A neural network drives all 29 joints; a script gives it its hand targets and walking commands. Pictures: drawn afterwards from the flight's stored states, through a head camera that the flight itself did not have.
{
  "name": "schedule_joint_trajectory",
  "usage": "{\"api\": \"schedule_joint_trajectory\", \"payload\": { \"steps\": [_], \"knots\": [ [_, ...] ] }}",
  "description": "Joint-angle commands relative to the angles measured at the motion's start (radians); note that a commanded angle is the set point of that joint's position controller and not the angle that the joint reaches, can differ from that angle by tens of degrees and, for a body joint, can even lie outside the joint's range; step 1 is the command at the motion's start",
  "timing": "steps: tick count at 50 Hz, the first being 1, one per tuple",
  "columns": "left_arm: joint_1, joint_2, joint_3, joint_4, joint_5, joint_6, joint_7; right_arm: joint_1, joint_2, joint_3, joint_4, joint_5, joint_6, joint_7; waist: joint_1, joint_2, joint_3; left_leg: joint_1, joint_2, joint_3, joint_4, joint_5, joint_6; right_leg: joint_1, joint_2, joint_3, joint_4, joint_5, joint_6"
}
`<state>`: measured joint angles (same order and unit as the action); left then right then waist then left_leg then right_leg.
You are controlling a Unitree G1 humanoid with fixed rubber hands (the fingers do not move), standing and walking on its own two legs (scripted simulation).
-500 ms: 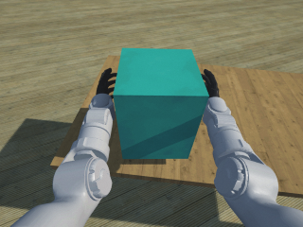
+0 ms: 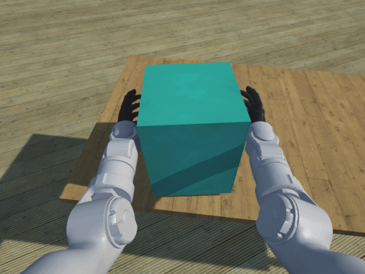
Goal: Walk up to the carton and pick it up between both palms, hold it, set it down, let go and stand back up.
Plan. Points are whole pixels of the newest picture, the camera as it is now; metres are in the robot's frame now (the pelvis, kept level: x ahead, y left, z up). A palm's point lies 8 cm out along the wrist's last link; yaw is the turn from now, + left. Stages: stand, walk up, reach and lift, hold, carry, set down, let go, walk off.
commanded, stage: set down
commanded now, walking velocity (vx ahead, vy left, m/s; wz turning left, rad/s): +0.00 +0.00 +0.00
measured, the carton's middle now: (190, 131) +0.44 +0.03 +0.07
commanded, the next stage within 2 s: none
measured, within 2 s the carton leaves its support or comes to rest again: rests again in 0.28 s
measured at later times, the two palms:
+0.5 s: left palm (127, 122) +0.42 +0.17 +0.10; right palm (254, 124) +0.44 -0.12 +0.12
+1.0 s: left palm (129, 123) +0.42 +0.17 +0.10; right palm (256, 128) +0.43 -0.12 +0.11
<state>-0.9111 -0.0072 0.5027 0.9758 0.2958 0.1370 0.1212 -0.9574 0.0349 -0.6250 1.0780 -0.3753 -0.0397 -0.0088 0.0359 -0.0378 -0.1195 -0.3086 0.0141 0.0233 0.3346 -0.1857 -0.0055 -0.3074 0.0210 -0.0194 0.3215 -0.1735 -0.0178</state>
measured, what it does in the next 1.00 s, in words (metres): stands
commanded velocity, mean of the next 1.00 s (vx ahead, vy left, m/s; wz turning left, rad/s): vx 0.00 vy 0.00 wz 0.00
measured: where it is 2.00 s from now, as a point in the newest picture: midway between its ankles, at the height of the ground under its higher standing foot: outside the picture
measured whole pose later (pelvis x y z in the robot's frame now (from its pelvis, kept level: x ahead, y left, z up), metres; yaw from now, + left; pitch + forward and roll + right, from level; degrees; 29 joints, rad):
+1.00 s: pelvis +0.00 +0.01 +0.00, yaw -2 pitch +9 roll +0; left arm -0.92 -0.06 0.62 0.93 0.40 0.08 0.08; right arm -0.92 0.08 -0.74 0.98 -0.49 -0.09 0.05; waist 0.06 -0.03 -0.08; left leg -0.29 0.02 0.08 0.31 -0.17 0.01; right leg -0.30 0.01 -0.04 0.30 -0.15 -0.01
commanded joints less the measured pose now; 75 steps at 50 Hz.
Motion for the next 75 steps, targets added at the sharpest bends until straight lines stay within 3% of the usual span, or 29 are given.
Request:
{"api": "schedule_joint_trajectory", "payload": {
  "steps": [1, 5, 8, 13, 15, 16, 19, 23, 26, 29, 30, 33, 36, 39, 41, 47, 50, 52, 54, 56, 57, 58, 63, 66, 67, 69, 70, 74, 75],
  "knots": [
    [-0.824, -0.434, -0.247, -0.128, -0.039, -0.088, -0.127, -0.698, 0.473, 0.238, -0.056, -0.013, -0.094, 0.154, 0.011, 0.040, -0.727, 0.222, 0.000, 0.079, 0.056, 0.542, -0.034, 0.318, -0.022, -0.069, 0.085, 0.657, 0.078],
    [-0.782, -0.402, -0.199, -0.071, -0.013, -0.083, -0.141, -0.690, 0.461, 0.228, -0.054, -0.017, -0.086, 0.153, 0.021, -0.002, -0.682, 0.142, -0.004, 0.090, 0.017, 0.447, -0.017, 0.401, -0.030, -0.060, 0.089, 0.658, 0.087],
    [-0.763, -0.411, -0.204, -0.069, -0.015, -0.083, -0.143, -0.675, 0.457, 0.222, -0.057, -0.019, -0.086, 0.154, 0.017, 0.019, -0.671, 0.140, -0.007, 0.086, 0.014, 0.446, -0.022, 0.389, -0.033, -0.064, 0.088, 0.651, 0.086],
    [-0.780, -0.438, -0.221, -0.098, -0.002, -0.087, -0.134, -0.655, 0.453, 0.183, -0.010, -0.045, -0.101, 0.161, 0.013, 0.073, -0.680, 0.324, 0.015, 0.078, 0.080, 0.623, -0.051, 0.180, -0.010, -0.090, 0.040, 0.509, 0.062],
    [-0.774, -0.419, -0.199, -0.092, 0.002, -0.094, -0.134, -0.662, 0.445, 0.183, -0.028, -0.053, -0.106, 0.163, 0.018, 0.024, -0.691, 0.237, 0.003, 0.093, 0.059, 0.543, -0.033, 0.273, -0.014, -0.080, 0.050, 0.542, 0.061],
    [-0.741, -0.408, -0.175, -0.064, 0.021, -0.086, -0.136, -0.653, 0.439, 0.182, -0.036, -0.051, -0.099, 0.165, 0.029, 0.022, -0.637, 0.189, -0.001, 0.098, 0.037, 0.491, -0.027, 0.331, -0.022, -0.073, 0.055, 0.546, 0.065],
    [-0.726, -0.388, -0.162, -0.056, 0.024, -0.076, -0.151, -0.638, 0.450, 0.186, -0.040, -0.055, -0.077, 0.160, 0.019, -0.006, -0.583, 0.100, -0.014, 0.102, -0.009, 0.370, -0.005, 0.421, -0.041, -0.061, 0.071, 0.588, 0.091],
    [-0.707, -0.426, -0.187, -0.079, 0.024, -0.086, -0.149, -0.642, 0.457, 0.186, -0.069, -0.063, -0.102, 0.163, 0.019, 0.038, -0.642, 0.216, 0.002, 0.088, 0.030, 0.503, -0.021, 0.291, -0.023, -0.080, 0.055, 0.557, 0.085],
    [-0.720, -0.425, -0.173, -0.111, 0.040, -0.091, -0.141, -0.611, 0.455, 0.164, -0.044, -0.078, -0.094, 0.171, 0.014, 0.040, -0.633, 0.249, 0.002, 0.094, 0.029, 0.503, -0.022, 0.274, -0.016, -0.086, 0.036, 0.497, 0.070],
    [-0.674, -0.417, -0.158, -0.072, 0.057, -0.071, -0.137, -0.610, 0.430, 0.140, -0.041, -0.085, -0.093, 0.176, 0.026, 0.037, -0.568, 0.287, 0.012, 0.092, 0.044, 0.544, -0.031, 0.219, -0.007, -0.099, 0.018, 0.418, 0.066],
    [-0.671, -0.410, -0.150, -0.077, 0.058, -0.069, -0.138, -0.618, 0.424, 0.143, -0.052, -0.084, -0.092, 0.175, 0.030, 0.017, -0.577, 0.275, 0.008, 0.095, 0.042, 0.533, -0.024, 0.223, -0.008, -0.096, 0.014, 0.422, 0.067],
    [-0.660, -0.401, -0.137, -0.090, 0.071, -0.063, -0.138, -0.596, 0.422, 0.144, -0.070, -0.083, -0.080, 0.177, 0.036, 0.031, -0.549, 0.210, -0.002, 0.105, 0.016, 0.466, -0.018, 0.295, -0.018, -0.086, 0.025, 0.448, 0.073],
    [-0.651, -0.414, -0.145, -0.088, 0.069, -0.069, -0.136, -0.599, 0.421, 0.124, -0.095, -0.114, -0.093, 0.177, 0.020, 0.034, -0.574, 0.256, 0.002, 0.102, 0.028, 0.475, -0.020, 0.228, -0.016, -0.097, 0.020, 0.421, 0.080],
    [-0.651, -0.400, -0.111, -0.089, 0.092, -0.078, -0.138, -0.590, 0.429, 0.126, -0.101, -0.122, -0.086, 0.182, 0.040, 0.025, -0.561, 0.235, 0.001, 0.112, 0.012, 0.437, -0.008, 0.250, -0.021, -0.090, 0.017, 0.402, 0.079],
    [-0.637, -0.408, -0.124, -0.090, 0.096, -0.080, -0.133, -0.572, 0.429, 0.123, -0.079, -0.132, -0.087, 0.181, 0.036, 0.046, -0.538, 0.259, 0.009, 0.106, 0.024, 0.489, -0.015, 0.211, -0.018, -0.097, 0.023, 0.414, 0.078],
    [-0.616, -0.376, -0.095, -0.094, 0.101, -0.084, -0.133, -0.561, 0.404, 0.104, -0.115, -0.142, -0.091, 0.180, 0.039, 0.005, -0.555, 0.237, 0.004, 0.120, 0.019, 0.472, -0.006, 0.238, -0.012, -0.093, 0.019, 0.409, 0.082],
    [-0.604, -0.375, -0.068, -0.076, 0.118, -0.086, -0.138, -0.563, 0.431, 0.123, -0.127, -0.135, -0.083, 0.183, 0.057, -0.012, -0.514, 0.200, -0.003, 0.124, 0.006, 0.429, 0.008, 0.281, -0.019, -0.087, 0.019, 0.409, 0.088],
    [-0.591, -0.384, -0.077, -0.084, 0.126, -0.075, -0.138, -0.531, 0.422, 0.109, -0.089, -0.138, -0.067, 0.181, 0.038, 0.010, -0.465, 0.225, 0.003, 0.116, -0.003, 0.432, -0.001, 0.255, -0.018, -0.089, 0.010, 0.368, 0.086],
    [-0.596, -0.340, -0.076, -0.081, 0.116, -0.073, -0.131, -0.529, 0.374, 0.095, -0.106, -0.139, -0.062, 0.173, 0.039, 0.006, -0.491, 0.227, -0.001, 0.125, -0.003, 0.406, -0.001, 0.231, -0.015, -0.084, -0.005, 0.330, 0.081],
    [-0.595, -0.401, -0.076, -0.086, 0.130, -0.079, -0.138, -0.536, 0.437, 0.094, -0.118, -0.164, -0.071, 0.181, 0.038, 0.002, -0.493, 0.213, -0.001, 0.125, 0.003, 0.430, -0.005, 0.242, -0.015, -0.091, 0.001, 0.360, 0.085],
    [-0.576, -0.318, -0.080, -0.083, 0.104, -0.085, -0.127, -0.518, 0.336, 0.093, -0.134, -0.139, -0.079, 0.174, 0.038, 0.015, -0.552, 0.217, -0.001, 0.130, 0.020, 0.473, -0.014, 0.262, -0.011, -0.088, 0.023, 0.416, 0.079],
    [-0.582, -0.381, -0.069, -0.092, 0.126, -0.087, -0.138, -0.533, 0.428, 0.104, -0.126, -0.162, -0.069, 0.176, 0.039, -0.002, -0.506, 0.224, -0.002, 0.127, 0.012, 0.463, 0.002, 0.243, -0.012, -0.094, 0.009, 0.387, 0.085],
    [-0.556, -0.342, -0.057, -0.076, 0.136, -0.077, -0.146, -0.495, 0.385, 0.084, -0.135, -0.162, -0.054, 0.173, 0.033, -0.001, -0.443, 0.190, -0.010, 0.127, -0.013, 0.377, 0.004, 0.272, -0.021, -0.084, 0.002, 0.350, 0.089],
    [-0.551, -0.358, -0.070, -0.097, 0.144, -0.077, -0.134, -0.491, 0.387, 0.087, -0.123, -0.158, -0.062, 0.168, 0.035, 0.041, -0.459, 0.248, -0.001, 0.120, 0.013, 0.469, -0.009, 0.211, -0.011, -0.096, 0.004, 0.358, 0.084],
    [-0.548, -0.328, -0.063, -0.105, 0.133, -0.077, -0.131, -0.483, 0.358, 0.091, -0.131, -0.152, -0.061, 0.166, 0.036, 0.028, -0.493, 0.270, -0.001, 0.123, 0.024, 0.489, -0.009, 0.198, -0.008, -0.092, 0.000, 0.352, 0.084],
    [-0.555, -0.411, -0.046, -0.085, 0.165, -0.078, -0.153, -0.497, 0.473, 0.091, -0.136, -0.183, -0.055, 0.178, 0.040, 0.007, -0.443, 0.212, -0.007, 0.126, 0.003, 0.432, 0.006, 0.239, -0.018, -0.091, -0.009, 0.338, 0.086],
    [-0.519, -0.321, -0.041, -0.080, 0.150, -0.072, -0.142, -0.455, 0.356, 0.083, -0.130, -0.155, -0.053, 0.175, 0.041, 0.020, -0.478, 0.205, -0.007, 0.131, 0.004, 0.434, 0.000, 0.259, -0.017, -0.083, 0.011, 0.370, 0.084],
    [-0.551, -0.351, -0.070, -0.123, 0.134, -0.077, -0.132, -0.473, 0.382, 0.101, -0.135, -0.145, -0.050, 0.172, 0.043, 0.043, -0.493, 0.303, 0.001, 0.124, 0.035, 0.521, -0.009, 0.150, -0.004, -0.097, -0.013, 0.306, 0.077],
    [-0.540, -0.292, -0.056, -0.106, 0.133, -0.076, -0.124, -0.460, 0.315, 0.088, -0.124, -0.141, -0.047, 0.168, 0.046, 0.049, -0.501, 0.302, -0.001, 0.127, 0.043, 0.536, -0.016, 0.153, -0.002, -0.093, -0.009, 0.305, 0.073]
  ]
}}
